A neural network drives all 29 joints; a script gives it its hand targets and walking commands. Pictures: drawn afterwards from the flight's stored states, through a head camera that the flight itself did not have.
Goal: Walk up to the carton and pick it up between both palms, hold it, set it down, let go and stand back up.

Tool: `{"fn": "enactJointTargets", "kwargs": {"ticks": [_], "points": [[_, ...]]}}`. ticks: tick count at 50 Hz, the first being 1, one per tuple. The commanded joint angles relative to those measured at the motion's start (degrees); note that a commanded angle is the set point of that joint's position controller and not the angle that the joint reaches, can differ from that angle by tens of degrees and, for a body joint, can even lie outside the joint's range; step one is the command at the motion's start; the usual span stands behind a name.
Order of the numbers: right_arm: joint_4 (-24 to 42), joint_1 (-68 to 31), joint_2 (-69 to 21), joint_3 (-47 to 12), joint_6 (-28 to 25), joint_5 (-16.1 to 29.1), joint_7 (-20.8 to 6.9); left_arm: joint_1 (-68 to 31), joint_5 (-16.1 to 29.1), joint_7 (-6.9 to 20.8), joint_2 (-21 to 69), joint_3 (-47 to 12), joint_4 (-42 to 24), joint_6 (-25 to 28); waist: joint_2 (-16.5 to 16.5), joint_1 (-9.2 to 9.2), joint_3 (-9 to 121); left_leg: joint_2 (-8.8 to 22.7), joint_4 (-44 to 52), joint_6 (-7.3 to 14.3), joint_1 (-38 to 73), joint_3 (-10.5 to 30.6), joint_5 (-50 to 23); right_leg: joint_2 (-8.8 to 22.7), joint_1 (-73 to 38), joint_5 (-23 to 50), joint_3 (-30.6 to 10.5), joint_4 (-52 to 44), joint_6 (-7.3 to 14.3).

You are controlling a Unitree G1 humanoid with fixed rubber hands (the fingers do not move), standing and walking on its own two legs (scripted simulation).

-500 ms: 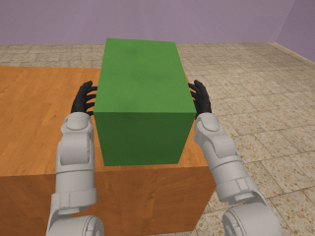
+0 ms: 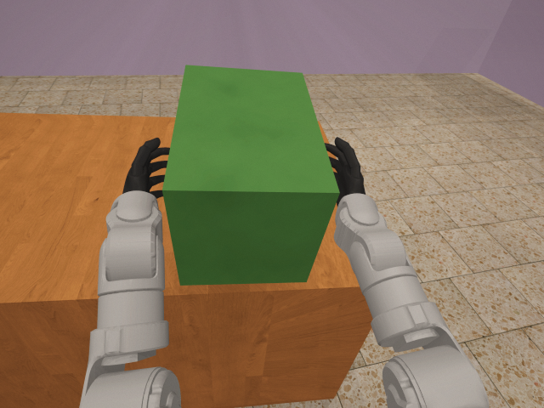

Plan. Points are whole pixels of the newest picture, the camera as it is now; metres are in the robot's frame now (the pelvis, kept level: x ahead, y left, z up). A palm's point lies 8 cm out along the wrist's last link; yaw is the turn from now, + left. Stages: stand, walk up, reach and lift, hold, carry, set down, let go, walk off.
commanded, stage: hold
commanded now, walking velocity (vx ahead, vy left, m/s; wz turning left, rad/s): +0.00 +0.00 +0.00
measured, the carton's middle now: (245, 172) +0.44 +0.03 +0.16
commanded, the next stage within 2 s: none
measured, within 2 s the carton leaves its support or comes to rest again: neither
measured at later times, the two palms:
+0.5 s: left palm (143, 195) +0.35 +0.16 +0.18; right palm (350, 194) +0.36 -0.12 +0.18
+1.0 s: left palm (143, 196) +0.35 +0.16 +0.18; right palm (351, 194) +0.36 -0.12 +0.18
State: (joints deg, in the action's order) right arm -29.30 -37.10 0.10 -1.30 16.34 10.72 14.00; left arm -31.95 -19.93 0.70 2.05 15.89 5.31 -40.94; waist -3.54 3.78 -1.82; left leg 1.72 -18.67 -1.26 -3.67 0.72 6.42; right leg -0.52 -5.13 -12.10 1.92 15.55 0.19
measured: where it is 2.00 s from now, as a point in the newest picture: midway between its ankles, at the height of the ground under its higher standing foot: outside the picture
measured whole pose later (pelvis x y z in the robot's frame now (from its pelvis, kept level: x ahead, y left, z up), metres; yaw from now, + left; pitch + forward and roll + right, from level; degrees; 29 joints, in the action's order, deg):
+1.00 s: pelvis +0.00 +0.00 +0.00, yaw +0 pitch -9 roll -1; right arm -26.9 -35.7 0.4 -2.4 17.1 11.7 14.5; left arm -30.1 -19.8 0.8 2.3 15.3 2.8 -41.5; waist -3.6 4.2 -2.3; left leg 1.8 -19.0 -1.4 -2.9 0.8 7.0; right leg -0.6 -6.1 -12.4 2.0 15.5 0.3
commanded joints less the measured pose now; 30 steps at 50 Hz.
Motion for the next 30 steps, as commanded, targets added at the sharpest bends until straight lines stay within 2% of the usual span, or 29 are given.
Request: {"fn": "enactJointTargets", "kwargs": {"ticks": [1, 17, 21, 22, 28, 30], "points": [[18.03, -43.73, -31.73, -21.04, -3.35, 3.66, -6.04, -42.26, 11.34, 7.72, 32.19, -32.99, -9.66, 5.45, 6.07, 1.29, 24.52, -2.9, -1.61, -0.69, 18.49, -2.0, -14.19, -2.05, 8.7, 12.36, 1.84, -3.61, -3.47], [20.25, -42.55, -31.32, -22.6, -3.05, 4.89, -5.84, -39.96, 11.35, 7.88, 31.51, -32.96, -11.93, 5.05, 6.18, 0.87, 24.49, -2.7, -1.8, -0.86, 18.79, -1.77, -16.8, -2.3, 7.31, 15.31, 1.92, -3.26, -3.66], [19.29, -42.86, -31.36, -21.78, -2.78, 4.39, -6.0, -40.26, 10.7, 7.99, 30.62, -31.89, -10.58, 5.02, 5.62, 0.35, 23.07, -2.89, -0.81, -0.2, 17.75, -2.1, -13.49, -1.91, 8.08, 12.96, 1.71, -3.6, -3.76], [18.73, -42.44, -31.5, -21.43, -2.71, 3.87, -5.98, -40.33, 10.88, 8.12, 30.89, -31.85, -10.16, 4.99, 5.67, 0.8, 22.81, -2.87, -0.8, -0.21, 17.78, -2.04, -13.1, -1.87, 8.2, 12.29, 1.69, -3.84, -3.62], [20.28, -42.82, -31.93, -22.41, -3.06, 4.22, -5.9, -40.87, 11.71, 7.89, 31.83, -33.18, -11.58, 5.43, 5.4, 0.85, 25.62, -2.83, -1.53, -0.35, 18.63, -1.93, -15.37, -2.15, 7.41, 14.55, 1.76, -3.31, -3.61], [19.38, -42.95, -31.8, -21.94, -2.76, 3.95, -5.76, -40.92, 11.44, 7.99, 31.22, -32.47, -10.13, 5.27, 5.43, 0.92, 24.17, -2.91, -1.26, -0.36, 18.27, -1.9, -14.3, -2.06, 7.75, 13.55, 1.51, -3.55, -3.71]]}}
